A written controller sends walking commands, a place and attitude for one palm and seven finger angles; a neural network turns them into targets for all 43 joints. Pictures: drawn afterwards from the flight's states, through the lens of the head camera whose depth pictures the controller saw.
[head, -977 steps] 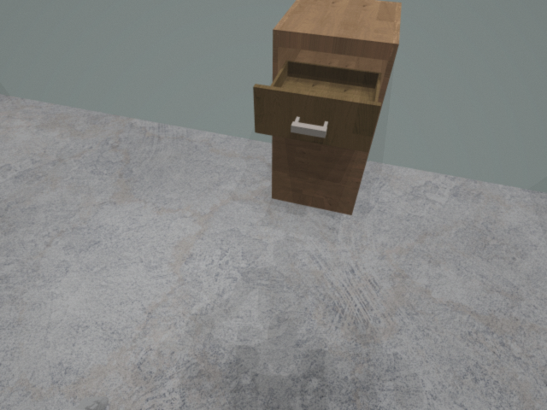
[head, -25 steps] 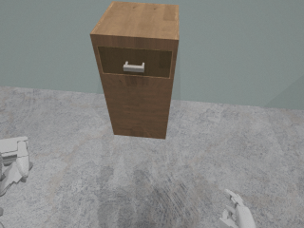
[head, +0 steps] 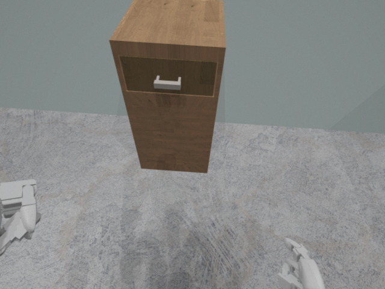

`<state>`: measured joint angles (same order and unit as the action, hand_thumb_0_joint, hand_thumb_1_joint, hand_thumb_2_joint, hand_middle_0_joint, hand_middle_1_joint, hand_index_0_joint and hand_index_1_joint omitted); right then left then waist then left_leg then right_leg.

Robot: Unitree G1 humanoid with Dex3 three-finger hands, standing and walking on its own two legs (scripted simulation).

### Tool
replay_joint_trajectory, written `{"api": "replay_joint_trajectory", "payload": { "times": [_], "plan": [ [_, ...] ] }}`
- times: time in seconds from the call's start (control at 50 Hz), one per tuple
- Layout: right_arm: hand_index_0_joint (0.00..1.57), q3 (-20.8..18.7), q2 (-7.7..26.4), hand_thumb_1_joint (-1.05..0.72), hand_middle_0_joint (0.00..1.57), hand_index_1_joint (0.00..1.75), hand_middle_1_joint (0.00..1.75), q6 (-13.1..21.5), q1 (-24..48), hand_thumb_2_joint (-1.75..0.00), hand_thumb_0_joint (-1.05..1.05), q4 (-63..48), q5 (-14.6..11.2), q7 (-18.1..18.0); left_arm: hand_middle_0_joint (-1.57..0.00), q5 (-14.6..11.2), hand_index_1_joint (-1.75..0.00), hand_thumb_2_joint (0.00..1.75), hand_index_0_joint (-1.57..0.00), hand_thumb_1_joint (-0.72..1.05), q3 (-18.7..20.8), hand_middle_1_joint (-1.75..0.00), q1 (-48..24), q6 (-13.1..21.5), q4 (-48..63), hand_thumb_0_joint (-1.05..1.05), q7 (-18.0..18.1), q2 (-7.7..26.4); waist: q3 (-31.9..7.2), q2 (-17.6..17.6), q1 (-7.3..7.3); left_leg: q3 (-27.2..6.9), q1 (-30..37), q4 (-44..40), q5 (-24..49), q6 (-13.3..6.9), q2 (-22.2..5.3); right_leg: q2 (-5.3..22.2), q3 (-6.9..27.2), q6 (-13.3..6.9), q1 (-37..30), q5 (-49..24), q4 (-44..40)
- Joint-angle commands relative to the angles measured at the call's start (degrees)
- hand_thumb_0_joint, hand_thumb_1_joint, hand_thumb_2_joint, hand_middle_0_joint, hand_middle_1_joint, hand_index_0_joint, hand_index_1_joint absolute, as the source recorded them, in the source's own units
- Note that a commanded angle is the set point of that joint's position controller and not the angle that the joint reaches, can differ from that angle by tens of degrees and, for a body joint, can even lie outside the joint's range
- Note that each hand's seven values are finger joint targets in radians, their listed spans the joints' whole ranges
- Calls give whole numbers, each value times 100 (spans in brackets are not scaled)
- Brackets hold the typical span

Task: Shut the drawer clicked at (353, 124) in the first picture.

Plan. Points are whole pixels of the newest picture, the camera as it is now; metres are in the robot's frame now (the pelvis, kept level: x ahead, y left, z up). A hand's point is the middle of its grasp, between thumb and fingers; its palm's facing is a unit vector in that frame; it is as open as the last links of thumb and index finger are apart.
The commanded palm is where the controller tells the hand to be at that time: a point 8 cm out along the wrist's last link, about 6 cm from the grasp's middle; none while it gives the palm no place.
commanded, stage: let the arm hang, fingers relaxed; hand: left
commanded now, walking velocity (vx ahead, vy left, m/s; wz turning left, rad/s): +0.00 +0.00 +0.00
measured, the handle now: (168, 81) +0.84 +0.14 -0.08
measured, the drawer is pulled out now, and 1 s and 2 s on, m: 0.00 0.00 0.00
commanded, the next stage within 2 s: look to check the result in 1.16 s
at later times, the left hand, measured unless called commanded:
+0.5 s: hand out of the picture -0.05 +0.20 -0.18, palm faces +0.04 -0.97 -0.23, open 3.9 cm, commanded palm none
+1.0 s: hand out of the picture -0.01 +0.17 -0.17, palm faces +0.04 -0.98 -0.20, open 7.2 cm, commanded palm none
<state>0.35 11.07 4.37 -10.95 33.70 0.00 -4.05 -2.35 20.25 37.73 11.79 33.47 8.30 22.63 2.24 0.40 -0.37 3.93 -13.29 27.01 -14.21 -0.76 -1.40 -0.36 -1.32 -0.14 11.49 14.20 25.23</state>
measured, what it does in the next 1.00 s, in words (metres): stands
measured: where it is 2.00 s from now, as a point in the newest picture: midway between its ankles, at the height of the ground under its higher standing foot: outside the picture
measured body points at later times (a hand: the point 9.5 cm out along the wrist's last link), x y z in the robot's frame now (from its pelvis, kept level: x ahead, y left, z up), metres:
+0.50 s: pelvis -0.04 +0.00 +0.00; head -0.01 +0.01 +0.44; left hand -0.05 +0.25 -0.16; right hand -0.02 -0.24 -0.15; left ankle +0.00 +0.11 -0.74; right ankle -0.01 -0.12 -0.74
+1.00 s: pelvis -0.02 -0.01 +0.00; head -0.01 -0.01 +0.45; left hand -0.01 +0.22 -0.16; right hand -0.02 -0.22 -0.16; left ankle +0.00 +0.11 -0.74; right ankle -0.01 -0.12 -0.74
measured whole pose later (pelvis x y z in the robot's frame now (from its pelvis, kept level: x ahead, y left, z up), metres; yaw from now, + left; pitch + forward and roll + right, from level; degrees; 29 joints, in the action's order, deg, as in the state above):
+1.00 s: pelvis -0.02 -0.01 +0.00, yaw +1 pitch -1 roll +0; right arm -0.7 7.6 -0.1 -16.4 63.7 1.4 -1.8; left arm 0.9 0.7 13.8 -0.2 -64.0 1.8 8.6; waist 1.8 -0.7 -0.5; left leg 3.1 -12.9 24.9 -11.2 -0.4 -0.9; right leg 0.1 -2.3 -1.0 11.9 12.8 25.5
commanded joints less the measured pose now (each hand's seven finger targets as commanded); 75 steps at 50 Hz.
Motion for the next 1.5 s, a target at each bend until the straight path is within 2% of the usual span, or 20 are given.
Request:
{"api": "replay_joint_trajectory", "payload": {
  "times": [0.0, 0.02, 0.04, 0.06, 0.08, 0.12, 0.16, 0.2, 0.22, 0.26, 0.3, 0.4, 0.42, 0.52, 0.64, 0.68, 0.82, 0.98, 1.22, 1.48],
  "plan": [
    [20, -277, 721, -90, 20, 30, 30, 273, 432, -90, 0, -878, -27, -54, -140, -56, -160, 90, -140, 90, 700, -160, 87, 369, 1049, 0, 168, 733, -735, -377, 26, -443, 145, -495, 1190, -28, -373, 271, 345, 3, -392, -1490, -246],
    [20, -281, 734, -90, 20, 30, 30, 287, 438, -90, 0, -868, -26, -58, -140, -50, -160, 90, -140, 90, 684, -160, 16, 376, 1078, 0, 168, 730, -730, -381, 24, -455, 142, -530, 1078, -32, -373, 259, 343, 10, -366, -1371, -270],
    [20, -555, 1540, -90, 20, 30, 30, 728, 778, -90, 0, 543, -119, 479, -140, 337, -160, 90, -140, 90, -1694, -160, -957, -318, -3802, 0, -624, 140, -264, -415, -256, -476, 71, 381, 1695, -27, -549, 629, 39, -91, 742, -1445, 510],
    [20, -593, 1641, -90, 20, 30, 30, 268, 293, -90, 0, 512, -107, 520, -136, 360, -156, 90, -136, 90, -1344, -156, -1088, -857, -3909, 0, -793, 158, -546, -407, -97, -541, -20, 249, 1653, -70, -592, 743, 392, -126, 694, -1000, 301],
    [20, -532, 1430, -90, 20, 30, 30, 107, 205, -90, 0, 377, -97, 508, -132, 391, -151, 90, -132, 90, -1353, -151, -1026, -1034, -3892, 0, -809, 25, -499, -334, -114, -575, -69, 260, 1320, -99, -596, 641, 267, -111, 760, -621, 331],
    [20, -405, 1268, -90, 20, 30, 30, -36, 193, -90, 0, 435, 22, 494, -124, 419, -143, 90, -124, 90, -1415, -143, -1362, -1059, -4446, 0, -823, -86, -508, 71, -25, -870, -589, 75, 648, -323, -640, 544, 226, -146, 609, -222, 490],
    [20, -347, 1228, -90, 20, 30, 30, -138, 176, -90, 0, 504, 100, 469, -116, 442, -134, 90, -116, 90, -1502, -134, -1684, -1071, -5065, 0, -816, -19, -545, 892, 4, -871, -508, 181, 536, -307, -483, 619, 426, -237, 497, -321, 281],
    [20, -325, 1184, -90, 20, 30, 30, -263, 117, -90, 0, 670, 145, 430, -108, 441, -125, 90, -108, 90, -1568, -125, -2031, -1117, -5797, 0, -785, -5, -476, 1268, -42, -767, -260, 278, 515, -271, -316, 746, 619, -351, 611, -431, 73],
    [20, -296, 1114, -90, 20, 30, 30, -317, 55, -90, 0, 786, 156, 421, -104, 422, -121, 90, -104, 90, -1626, -121, -2165, -1164, -6136, 0, -762, -65, -400, 1051, -70, -779, -180, 199, 544, -253, -302, 742, 597, -363, 694, -274, 59],
    [20, -206, 948, -90, 20, 30, 30, -394, 45, -90, 0, 1000, 176, 410, -96, 382, -112, 90, -96, 90, -1735, -112, -2196, -1246, -6739, 0, -733, -239, -164, 170, -11, -900, -410, -238, 334, -254, -411, 553, 477, -243, 591, 259, 68],
    [20, -186, 886, -90, 20, 30, 30, -426, 61, -90, 0, 1212, 170, 397, -88, 365, -104, 90, -88, 90, -1776, -104, -2078, -1246, -7285, 0, -725, -232, -62, -517, 58, -901, -569, -499, -161, -237, -397, 488, 469, -222, 402, 408, -26],
    [20, -198, 647, -90, 20, 30, 30, -493, -337, -90, 0, 1715, 146, 320, -68, 322, -82, 90, -68, 90, -1793, -82, -1901, -1199, -8306, 0, -718, -350, -190, -1112, 49, -846, -505, -675, -854, -180, -364, 492, 461, -302, 158, 529, -369],
    [20, -225, 626, -90, 20, 30, 30, -506, -411, -90, 0, 1791, 153, 306, -64, 331, -78, 90, -64, 90, -1770, -78, -1884, -1188, -8430, 0, -718, -390, -179, -1119, 44, -854, -521, -696, -978, -178, -364, 476, 466, -319, 165, 600, -439],
    [20, -293, 664, -90, 20, 30, 30, -514, -803, -90, 0, 2148, 123, 269, -44, 316, -56, 90, -44, 90, -1804, -56, -1933, -1161, -8947, 0, -718, -390, -45, -287, -16, -881, -255, -686, -863, -208, -423, 510, 456, -343, 414, 821, -651],
    [20, -298, 575, -90, 20, 30, 30, -485, -998, -90, 0, 2472, 105, 247, -20, 321, -30, 90, -20, 90, -1813, -30, -1813, -1141, -9345, 0, -678, -493, 210, -8, 5, -828, -156, -744, -581, -233, -442, 522, 464, -341, 560, 758, -694],
    [20, -273, 478, -90, 20, 30, 30, -460, -1063, -90, 0, 2572, 112, 238, -20, 314, -30, 90, -20, 90, -1819, -30, -1830, -1129, -9439, 0, -666, -564, 151, 82, -10, -799, -77, -758, -412, -229, -445, 539, 463, -339, 505, 623, -672],
    [20, -221, 251, -90, 20, 30, 30, -449, -1019, -90, 0, 2791, 114, 228, -20, 309, -30, 90, -20, 90, -1837, -30, -1856, -1130, -9618, 0, -633, -713, 370, -47, 8, -689, -52, -798, -131, -180, -414, 562, 463, -299, 511, 401, -676],
    [20, -179, 83, -90, 20, 30, 30, -406, -970, -90, 0, 2914, 108, 191, -20, 297, -30, 90, -20, 90, -1851, -30, -1897, -1111, -9692, 0, -608, -900, 218, -204, 33, -628, 92, -775, 501, -139, -451, 558, 405, -257, 213, -263, -578],
    [20, -202, 126, -90, 20, 30, 30, -396, -973, -90, 0, 3001, 93, 154, -20, 283, -30, 90, -20, 90, -1839, -30, -1923, -1074, -9758, 0, -599, -908, 77, -74, -7, -536, 417, -705, 836, -108, -471, 564, 416, -264, 70, -664, -628],
    [20, -230, 218, -90, 20, 30, 30, -406, -846, -90, 0, 3040, 93, 142, -20, 289, -30, 90, -20, 90, -1818, -30, -1924, -1043, -9811, 0, -591, -856, 254, -76, -16, -476, 493, -709, 730, -82, -469, 575, 492, -296, 123, -670, -771]
  ]
}}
